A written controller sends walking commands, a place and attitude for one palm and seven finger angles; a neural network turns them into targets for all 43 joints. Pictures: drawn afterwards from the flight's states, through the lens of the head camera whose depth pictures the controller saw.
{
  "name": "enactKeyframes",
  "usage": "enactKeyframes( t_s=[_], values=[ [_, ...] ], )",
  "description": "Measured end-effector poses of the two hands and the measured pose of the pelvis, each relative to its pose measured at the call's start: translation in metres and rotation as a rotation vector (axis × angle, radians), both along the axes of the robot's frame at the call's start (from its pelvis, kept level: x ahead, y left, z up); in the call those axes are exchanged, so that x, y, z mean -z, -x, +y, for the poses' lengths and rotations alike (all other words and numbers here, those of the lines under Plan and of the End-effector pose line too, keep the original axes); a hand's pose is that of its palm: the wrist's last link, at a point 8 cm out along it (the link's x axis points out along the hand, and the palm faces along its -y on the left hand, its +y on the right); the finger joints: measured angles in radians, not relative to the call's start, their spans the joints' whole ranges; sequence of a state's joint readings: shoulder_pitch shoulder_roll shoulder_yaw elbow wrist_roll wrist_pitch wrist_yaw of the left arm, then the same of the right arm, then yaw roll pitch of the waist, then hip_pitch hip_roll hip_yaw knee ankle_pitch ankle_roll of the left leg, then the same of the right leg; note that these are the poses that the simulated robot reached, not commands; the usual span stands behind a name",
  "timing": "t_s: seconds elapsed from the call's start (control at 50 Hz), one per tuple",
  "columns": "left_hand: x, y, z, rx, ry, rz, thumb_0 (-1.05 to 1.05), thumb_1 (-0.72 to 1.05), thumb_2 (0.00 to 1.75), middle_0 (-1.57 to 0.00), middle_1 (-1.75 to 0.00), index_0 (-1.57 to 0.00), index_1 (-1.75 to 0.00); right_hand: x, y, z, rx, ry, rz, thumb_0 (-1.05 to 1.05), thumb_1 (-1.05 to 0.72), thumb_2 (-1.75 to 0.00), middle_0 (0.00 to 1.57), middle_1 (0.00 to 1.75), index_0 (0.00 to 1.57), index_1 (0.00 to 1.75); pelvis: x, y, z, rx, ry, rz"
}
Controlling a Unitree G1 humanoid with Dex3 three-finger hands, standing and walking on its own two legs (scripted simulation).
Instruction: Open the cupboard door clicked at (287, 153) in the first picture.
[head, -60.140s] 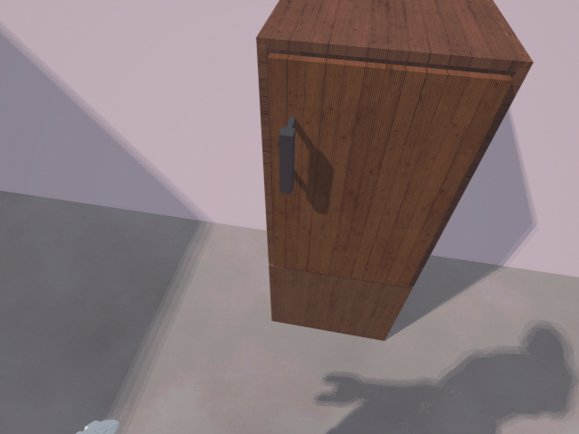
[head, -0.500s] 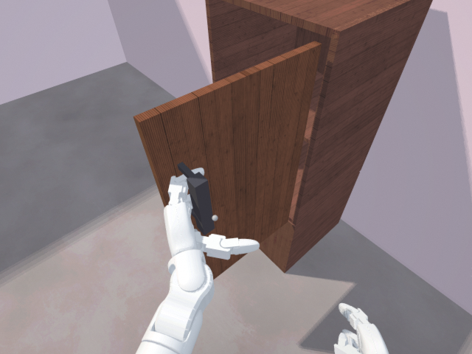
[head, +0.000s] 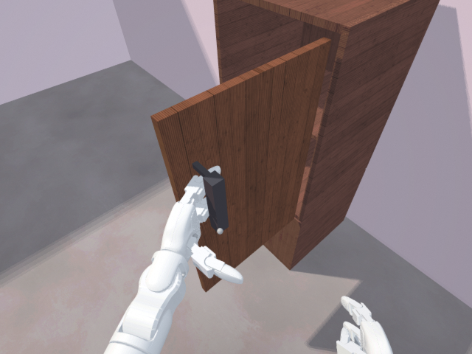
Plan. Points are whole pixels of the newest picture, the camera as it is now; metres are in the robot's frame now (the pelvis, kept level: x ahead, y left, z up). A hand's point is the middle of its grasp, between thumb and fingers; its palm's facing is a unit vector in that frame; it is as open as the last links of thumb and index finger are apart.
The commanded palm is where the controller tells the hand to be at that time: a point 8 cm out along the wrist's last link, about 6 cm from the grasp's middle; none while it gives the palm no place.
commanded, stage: slide the hand sideways off the handle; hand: left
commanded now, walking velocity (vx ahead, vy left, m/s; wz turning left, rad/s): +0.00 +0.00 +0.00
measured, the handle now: (209, 197) +0.36 +0.07 +0.08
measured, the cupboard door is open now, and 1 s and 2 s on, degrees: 90 90 90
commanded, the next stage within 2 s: draw the hand back to the body in 0.90 s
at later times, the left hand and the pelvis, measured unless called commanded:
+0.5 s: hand (197, 252) +0.25 +0.08 +0.08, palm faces -0.08 -1.00 -0.04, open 16.3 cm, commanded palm +0.22 +0.15 +0.08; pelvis +0.02 -0.02 +0.00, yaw +0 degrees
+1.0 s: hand (166, 286) +0.20 +0.12 +0.08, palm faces -0.06 -1.00 -0.05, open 16.3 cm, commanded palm +0.18 +0.18 +0.09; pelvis +0.02 -0.02 -0.02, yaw +1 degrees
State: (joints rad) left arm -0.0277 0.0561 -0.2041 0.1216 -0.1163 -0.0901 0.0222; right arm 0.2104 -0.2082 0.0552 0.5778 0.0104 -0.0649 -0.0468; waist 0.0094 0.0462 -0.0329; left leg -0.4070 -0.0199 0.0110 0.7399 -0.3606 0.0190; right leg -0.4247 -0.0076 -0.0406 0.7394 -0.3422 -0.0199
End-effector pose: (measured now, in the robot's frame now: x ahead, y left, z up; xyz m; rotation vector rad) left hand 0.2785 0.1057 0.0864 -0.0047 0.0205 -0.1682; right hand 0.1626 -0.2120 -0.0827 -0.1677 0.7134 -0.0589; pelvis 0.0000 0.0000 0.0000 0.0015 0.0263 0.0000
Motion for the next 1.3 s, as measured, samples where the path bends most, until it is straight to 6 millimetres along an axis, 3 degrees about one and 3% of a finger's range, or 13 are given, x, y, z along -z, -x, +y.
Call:
enactKeyframes(
  t_s=[0.14, 0.42, 0.8, 1.0, 1.3],
  values=[
    [-0.001, 0.021, 0.000, -0.049, -0.007, -0.032, -0.02, -0.50, 0.30, -0.16, -0.30, -0.16, -0.32, -0.009, -0.006, -0.002, -0.017, -0.011, -0.042, 0.02, -0.91, -0.90, 0.20, 0.30, 0.20, 0.30, 0.000, -0.005, -0.004, 0.015, -0.005, 0.003],
    [0.001, 0.034, 0.024, -0.075, -0.033, -0.002, -0.02, -0.50, 0.30, -0.17, -0.30, -0.17, -0.31, -0.009, -0.027, -0.017, -0.023, 0.002, -0.074, 0.02, -0.91, -0.90, 0.20, 0.30, 0.20, 0.30, 0.002, -0.019, -0.016, 0.004, -0.004, 0.030],
    [0.003, 0.074, 0.058, -0.114, -0.065, 0.012, -0.02, -0.50, 0.30, -0.16, -0.30, -0.16, -0.30, -0.004, -0.041, -0.036, -0.022, 0.026, -0.128, 0.02, -0.91, -0.90, 0.20, 0.30, 0.20, 0.30, 0.011, -0.031, -0.026, -0.012, -0.002, 0.068],
    [0.003, 0.094, 0.067, -0.104, -0.056, -0.011, -0.02, -0.50, 0.30, -0.16, -0.30, -0.15, -0.30, -0.004, -0.039, -0.031, -0.018, 0.029, -0.164, 0.02, -0.91, -0.90, 0.20, 0.30, 0.20, 0.30, 0.017, -0.023, -0.021, -0.016, 0.007, 0.067],
    [-0.020, 0.095, 0.090, -0.117, -0.089, -0.053, -0.02, -0.50, 0.30, -0.16, -0.30, -0.16, -0.30, -0.011, -0.027, -0.012, -0.009, 0.010, -0.194, 0.02, -0.91, -0.90, 0.20, 0.30, 0.20, 0.30, 0.012, -0.014, -0.011, -0.013, 0.018, 0.024]
  ],
)
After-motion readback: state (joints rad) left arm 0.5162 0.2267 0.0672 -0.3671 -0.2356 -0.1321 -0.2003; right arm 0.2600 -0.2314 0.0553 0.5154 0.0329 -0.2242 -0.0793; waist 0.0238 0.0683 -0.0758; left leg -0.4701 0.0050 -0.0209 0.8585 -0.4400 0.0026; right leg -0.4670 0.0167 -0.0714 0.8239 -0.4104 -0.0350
